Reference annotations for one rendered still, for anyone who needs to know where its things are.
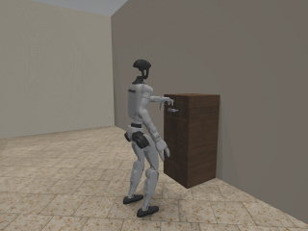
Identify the robot right upper arm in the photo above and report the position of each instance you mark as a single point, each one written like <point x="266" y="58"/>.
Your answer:
<point x="146" y="92"/>

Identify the left robot forearm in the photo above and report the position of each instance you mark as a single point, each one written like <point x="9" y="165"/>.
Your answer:
<point x="156" y="99"/>

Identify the right robot forearm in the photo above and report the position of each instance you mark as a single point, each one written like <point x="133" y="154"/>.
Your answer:
<point x="152" y="130"/>

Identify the robot left hand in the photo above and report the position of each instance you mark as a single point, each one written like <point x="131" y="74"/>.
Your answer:
<point x="168" y="102"/>

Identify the robot right hand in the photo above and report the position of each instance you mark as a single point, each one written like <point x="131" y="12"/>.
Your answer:
<point x="160" y="146"/>

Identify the robot right foot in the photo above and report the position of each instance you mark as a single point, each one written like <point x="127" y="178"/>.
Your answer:
<point x="151" y="210"/>

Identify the handle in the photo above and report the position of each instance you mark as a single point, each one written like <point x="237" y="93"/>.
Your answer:
<point x="171" y="110"/>

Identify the left robot shin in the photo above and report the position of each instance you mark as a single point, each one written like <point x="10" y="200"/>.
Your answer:
<point x="135" y="179"/>

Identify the drawer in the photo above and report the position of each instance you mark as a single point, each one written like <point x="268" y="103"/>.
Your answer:
<point x="182" y="108"/>

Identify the cabinet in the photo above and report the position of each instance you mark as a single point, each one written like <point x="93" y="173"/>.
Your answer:
<point x="192" y="143"/>

